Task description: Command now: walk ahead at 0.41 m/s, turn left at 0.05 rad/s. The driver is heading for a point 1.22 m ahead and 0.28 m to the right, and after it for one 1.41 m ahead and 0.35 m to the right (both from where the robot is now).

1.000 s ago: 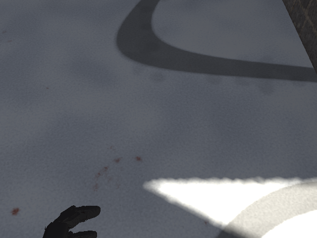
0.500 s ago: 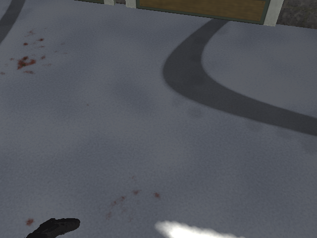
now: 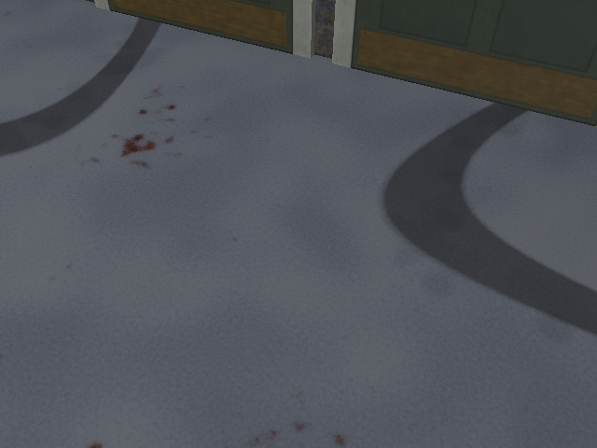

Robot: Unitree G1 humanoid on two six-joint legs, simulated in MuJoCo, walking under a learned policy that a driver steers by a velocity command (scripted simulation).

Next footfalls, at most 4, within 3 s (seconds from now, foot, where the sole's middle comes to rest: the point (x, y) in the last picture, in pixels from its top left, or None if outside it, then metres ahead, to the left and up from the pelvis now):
0.04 left None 0.09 0.10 -0.78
0.54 right None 0.45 -0.10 -0.78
1.08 left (301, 367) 0.76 0.07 -0.78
1.62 right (393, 293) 1.01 -0.17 -0.78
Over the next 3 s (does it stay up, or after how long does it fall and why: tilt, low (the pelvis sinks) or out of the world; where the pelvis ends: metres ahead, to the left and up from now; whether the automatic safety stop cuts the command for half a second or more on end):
stays up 1.18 -0.21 0.00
